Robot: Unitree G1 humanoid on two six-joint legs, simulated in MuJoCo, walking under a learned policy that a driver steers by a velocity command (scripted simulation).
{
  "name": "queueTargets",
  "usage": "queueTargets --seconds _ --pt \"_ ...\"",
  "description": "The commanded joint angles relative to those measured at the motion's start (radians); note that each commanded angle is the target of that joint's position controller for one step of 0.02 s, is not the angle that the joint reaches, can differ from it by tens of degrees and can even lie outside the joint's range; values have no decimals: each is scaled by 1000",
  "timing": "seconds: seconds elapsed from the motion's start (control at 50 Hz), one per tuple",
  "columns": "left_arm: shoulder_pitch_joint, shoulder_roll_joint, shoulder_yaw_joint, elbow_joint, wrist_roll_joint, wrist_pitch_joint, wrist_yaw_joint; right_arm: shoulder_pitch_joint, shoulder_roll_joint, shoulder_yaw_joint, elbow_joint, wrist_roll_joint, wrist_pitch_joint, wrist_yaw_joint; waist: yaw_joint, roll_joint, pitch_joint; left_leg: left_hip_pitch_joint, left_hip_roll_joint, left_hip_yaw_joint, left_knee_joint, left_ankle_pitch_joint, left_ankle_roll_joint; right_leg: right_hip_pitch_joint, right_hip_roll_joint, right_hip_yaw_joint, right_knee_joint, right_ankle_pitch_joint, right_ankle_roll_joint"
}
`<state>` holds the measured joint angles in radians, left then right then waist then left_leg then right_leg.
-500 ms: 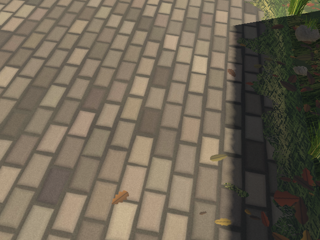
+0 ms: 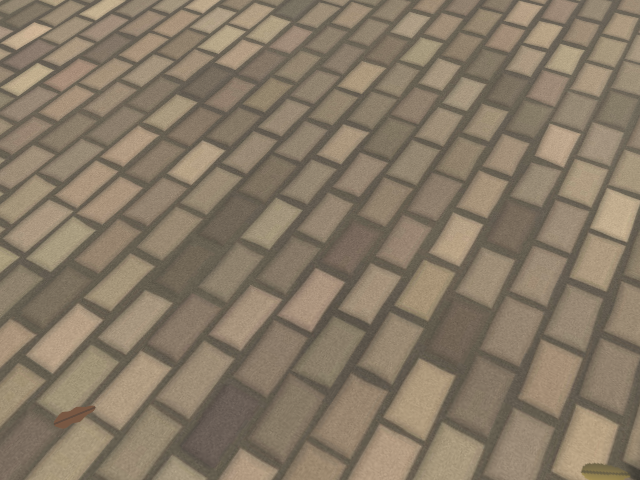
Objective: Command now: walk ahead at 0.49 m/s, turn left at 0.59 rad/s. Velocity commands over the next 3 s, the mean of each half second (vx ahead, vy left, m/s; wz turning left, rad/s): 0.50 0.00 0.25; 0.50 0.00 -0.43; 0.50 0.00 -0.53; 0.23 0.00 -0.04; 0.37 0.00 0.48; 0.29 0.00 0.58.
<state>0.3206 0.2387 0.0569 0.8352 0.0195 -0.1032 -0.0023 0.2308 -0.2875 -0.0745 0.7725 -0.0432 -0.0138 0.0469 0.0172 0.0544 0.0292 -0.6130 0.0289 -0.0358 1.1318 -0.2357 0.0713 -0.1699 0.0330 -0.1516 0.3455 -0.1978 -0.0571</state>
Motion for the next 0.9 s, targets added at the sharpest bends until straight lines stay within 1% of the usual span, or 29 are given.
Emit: queueTargets --seconds 0.02,0.1,0.14,0.2,0.24,0.26,0.28,0.3,0.32,0.34,0.36,0.38,0.4,0.42,0.44,0.48,0.52,0.58,0.64,0.68,0.72,0.76,0.78,0.8,0.82,0.84,0.86,0.88,0.9 --pt "20 75 10 -34 -2 -23 -4 -22 -1 8 -72 0 1 16 -22 -114 11 -118 46 -24 -40 106 -11 47 -289 165 -201 239 -114" --pt "70 83 6 -4 -1 -19 -4 -169 32 31 -115 6 -11 29 9 -118 37 -50 28 45 -299 251 -7 42 -249 43 -193 326 -86" --pt "109 102 7 16 -1 -13 0 -230 36 38 -131 6 -14 33 27 -122 53 -1 14 88 -405 234 3 67 -261 26 -199 340 -85" --pt "170 125 7 60 -1 5 8 -274 24 40 -141 -2 -17 24 37 -123 68 33 -13 122 -508 125 34 182 -296 22 -156 455 -91" --pt "184 149 8 84 -1 21 12 -224 9 34 -122 -10 -24 12 4 -146 25 142 -69 155 -560 23 69 244 -305 1 -19 761 -84" --pt "187 159 7 94 -2 29 14 -123 -7 26 -86 -13 -33 5 -44 -147 -35 268 -103 161 -613 18 92 248 -296 -19 119 858 -76" --pt "182 153 2 94 -9 35 16 40 -36 11 -26 -23 -45 -5 -113 -123 -131 503 -104 140 -660 65 119 155 -270 -50 313 785 -56" --pt "177 97 -15 49 -27 31 10 198 -121 -14 8 -45 -50 -22 -168 -20 -270 829 125 -134 -664 -50 189 -129 -220 -59 618 433 -27" --pt "224 39 -25 14 -34 28 -7 241 -199 -33 20 -18 -44 -33 -131 166 -373 1026 402 -607 -760 44 308 -451 -42 -9 943 -371 10" --pt "95 134 7 4 -18 31 1 232 -179 -32 26 14 -39 -42 -150 16 -302 962 352 -554 -784 151 274 -538 -71 141 996 -294 -1" --pt "41 106 0 -15 -29 23 -2 155 -135 -20 37 20 -44 -45 -108 3 -168 823 315 -376 -805 265 237 -549 -107 163 955 -200 -12" --pt "42 87 -4 -1 -27 21 -5 99 -81 -7 36 18 -52 -41 -68 -35 -104 697 271 -277 -841 322 190 -498 -129 170 880 -151 -14" --pt "64 75 -3 18 -13 34 -7 61 -46 3 39 21 -61 -40 -31 -31 -62 605 234 -200 -875 339 154 -446 -138 176 836 -133 -8" --pt "119 51 -6 41 0 52 -12 41 -19 12 41 26 -67 -41 0 -10 -51 528 214 -140 -916 311 131 -382 -141 182 809 -113 0" --pt "130 41 -5 50 7 65 -18 53 -8 16 51 24 -78 -40 6 8 -37 490 210 -115 -935 349 133 -356 -133 181 804 -108 4" --pt "87 38 1 41 12 77 -30 77 -23 12 77 30 -94 -42 15 9 0 472 195 -52 -984 339 127 -403 -133 185 781 -45 12" --pt "10 38 5 20 8 80 -35 107 -24 13 98 26 -101 -45 5 5 32 485 180 12 -1007 361 110 -475 -133 187 737 43 17" --pt "-91 27 0 -12 5 77 -39 134 -16 20 118 26 -104 -47 -9 4 56 505 160 92 -1013 393 90 -513 -123 169 604 165 17" --pt "-200 13 -14 -49 8 72 -48 163 -28 22 137 27 -107 -56 -36 8 77 542 168 148 -1013 437 77 -490 -109 110 440 248 4" --pt "-265 15 -19 -76 12 71 -53 204 -38 22 160 26 -103 -65 -55 1 92 608 189 171 -996 488 71 -490 -99 71 362 235 -16" --pt "-286 21 -18 -93 14 69 -54 224 -52 21 178 22 -95 -74 -54 0 90 685 207 195 -941 612 61 -472 -76 40 308 168 -44" --pt "-244 34 -11 -88 14 71 -49 212 -78 17 183 18 -87 -82 -25 23 48 737 216 229 -817 908 47 -386 -20 -4 287 69 -85" --pt "-189 48 -4 -74 16 71 -44 203 -94 13 184 15 -80 -86 2 37 11 751 220 243 -713 1037 43 -319 16 -21 284 10 -108" --pt "-94 68 8 -48 17 67 -40 194 -110 9 180 13 -70 -87 43 39 -47 739 220 251 -554 1073 42 -213 51 -24 259 -32 -134" --pt "47 102 27 -5 25 59 -34 181 -121 6 170 17 -63 -85 110 12 -126 641 200 264 -330 939 27 -11 64 14 181 -16 -169" --pt "177 201 60 17 33 58 -18 183 -90 14 134 20 -67 -79 156 -98 -231 418 153 271 -4 540 2 230 -141 286 148 -96 -236" --pt "115 285 81 -3 13 68 -16 200 -14 24 67 39 -78 -55 72 -337 -304 -18 -102 164 352 -299 -54 479 -389 887 -8 -51 -416" --pt "107 259 79 0 -14 78 -14 84 -78 16 49 23 -91 -50 105 -148 -248 -143 -37 -15 368 -222 -40 453 -362 838 -59 -36 -391" --pt "52 212 67 0 -15 78 -6 34 -67 21 27 34 -105 -45 77 -93 -130 -160 14 -16 298 -121 -36 329 -347 701 -71 28 -353"
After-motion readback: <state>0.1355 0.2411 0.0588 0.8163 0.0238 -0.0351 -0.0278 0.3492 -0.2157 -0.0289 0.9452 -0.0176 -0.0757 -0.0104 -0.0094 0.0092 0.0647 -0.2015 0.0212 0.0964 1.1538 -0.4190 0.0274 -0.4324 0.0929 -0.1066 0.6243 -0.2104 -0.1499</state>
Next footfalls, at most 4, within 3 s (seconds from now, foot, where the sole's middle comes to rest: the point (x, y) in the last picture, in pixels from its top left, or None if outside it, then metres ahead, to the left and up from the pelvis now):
0.28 left None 0.30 0.13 -0.78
0.82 right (362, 422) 0.61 -0.02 -0.78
1.36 left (327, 290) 0.95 0.06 -0.78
1.80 right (431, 273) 1.00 -0.21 -0.78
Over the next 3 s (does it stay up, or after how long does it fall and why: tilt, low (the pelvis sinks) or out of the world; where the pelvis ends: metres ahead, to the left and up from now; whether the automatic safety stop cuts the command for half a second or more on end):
stays up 1.24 -0.13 0.00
